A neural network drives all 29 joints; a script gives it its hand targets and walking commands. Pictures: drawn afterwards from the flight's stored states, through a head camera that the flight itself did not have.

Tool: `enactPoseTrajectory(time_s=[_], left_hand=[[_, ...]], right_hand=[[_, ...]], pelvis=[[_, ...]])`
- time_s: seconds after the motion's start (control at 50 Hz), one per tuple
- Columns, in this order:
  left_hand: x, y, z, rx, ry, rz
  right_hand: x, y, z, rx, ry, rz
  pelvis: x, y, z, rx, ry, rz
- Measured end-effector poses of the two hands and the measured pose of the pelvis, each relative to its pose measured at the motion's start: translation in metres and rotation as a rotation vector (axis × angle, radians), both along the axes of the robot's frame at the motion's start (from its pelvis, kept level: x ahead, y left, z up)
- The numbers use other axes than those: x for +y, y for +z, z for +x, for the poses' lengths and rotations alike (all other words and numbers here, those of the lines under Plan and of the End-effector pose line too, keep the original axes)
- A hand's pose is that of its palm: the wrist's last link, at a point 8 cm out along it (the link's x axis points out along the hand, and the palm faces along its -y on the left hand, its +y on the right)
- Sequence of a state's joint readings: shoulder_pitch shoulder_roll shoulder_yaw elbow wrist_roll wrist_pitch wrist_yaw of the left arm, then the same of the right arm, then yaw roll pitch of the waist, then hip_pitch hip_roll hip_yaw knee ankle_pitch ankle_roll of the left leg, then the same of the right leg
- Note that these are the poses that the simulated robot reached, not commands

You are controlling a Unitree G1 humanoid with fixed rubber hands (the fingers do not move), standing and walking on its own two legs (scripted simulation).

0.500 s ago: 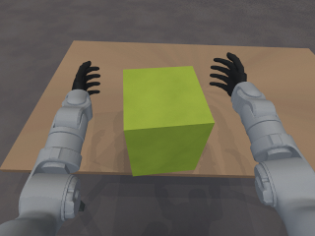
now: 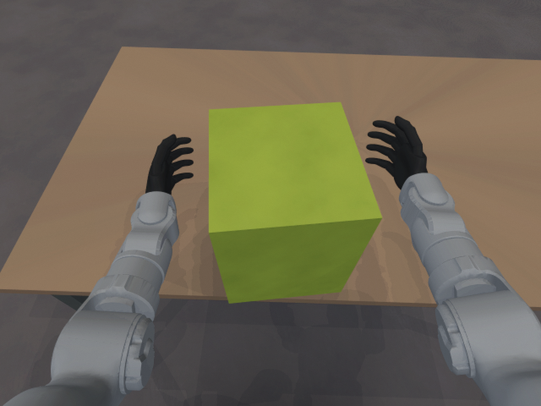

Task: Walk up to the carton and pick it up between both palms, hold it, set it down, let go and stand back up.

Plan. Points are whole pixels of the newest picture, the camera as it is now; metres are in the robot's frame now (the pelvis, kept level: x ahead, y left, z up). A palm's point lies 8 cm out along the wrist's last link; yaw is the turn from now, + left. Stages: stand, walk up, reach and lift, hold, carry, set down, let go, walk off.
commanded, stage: reach and lift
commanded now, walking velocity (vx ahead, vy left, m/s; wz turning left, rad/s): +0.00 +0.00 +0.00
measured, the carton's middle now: (281, 209) +0.42 +0.01 +0.02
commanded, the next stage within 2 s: none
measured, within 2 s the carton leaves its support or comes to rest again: neither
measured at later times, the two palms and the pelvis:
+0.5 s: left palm (182, 194) +0.41 +0.17 +0.06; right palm (378, 177) +0.44 -0.13 +0.08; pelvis +0.00 +0.00 +0.00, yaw +0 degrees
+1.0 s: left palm (180, 200) +0.40 +0.17 +0.06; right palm (374, 183) +0.43 -0.12 +0.08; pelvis +0.01 +0.00 +0.00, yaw +0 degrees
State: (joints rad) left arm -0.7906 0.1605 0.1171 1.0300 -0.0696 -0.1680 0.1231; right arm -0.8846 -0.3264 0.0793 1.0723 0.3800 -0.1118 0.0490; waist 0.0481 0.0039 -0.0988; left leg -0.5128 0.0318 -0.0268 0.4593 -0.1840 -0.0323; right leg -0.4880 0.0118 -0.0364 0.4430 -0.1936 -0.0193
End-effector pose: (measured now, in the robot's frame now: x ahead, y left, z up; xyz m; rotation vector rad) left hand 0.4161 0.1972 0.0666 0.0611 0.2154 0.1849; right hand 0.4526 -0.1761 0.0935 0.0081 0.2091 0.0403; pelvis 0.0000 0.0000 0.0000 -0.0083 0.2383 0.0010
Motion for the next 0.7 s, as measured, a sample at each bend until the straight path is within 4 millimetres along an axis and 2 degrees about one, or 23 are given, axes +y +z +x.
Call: enactPoseTrajectory(time_s=[0.24,0.4,0.7], left_hand=[[-0.026,-0.009,0.003,0.004,-0.035,-0.048],[-0.030,-0.009,-0.004,-0.003,-0.009,-0.084],[-0.033,-0.008,-0.007,0.010,0.040,-0.094]], right_hand=[[0.023,-0.011,0.002,-0.006,0.011,0.051],[0.043,-0.012,-0.005,-0.006,0.025,0.033],[0.045,-0.010,-0.008,-0.002,0.015,-0.029]], pelvis=[[0.000,0.000,0.005,0.010,-0.001,0.000],[0.000,0.000,0.001,0.004,-0.001,0.000],[0.000,0.000,0.000,0.003,-0.001,0.000]])
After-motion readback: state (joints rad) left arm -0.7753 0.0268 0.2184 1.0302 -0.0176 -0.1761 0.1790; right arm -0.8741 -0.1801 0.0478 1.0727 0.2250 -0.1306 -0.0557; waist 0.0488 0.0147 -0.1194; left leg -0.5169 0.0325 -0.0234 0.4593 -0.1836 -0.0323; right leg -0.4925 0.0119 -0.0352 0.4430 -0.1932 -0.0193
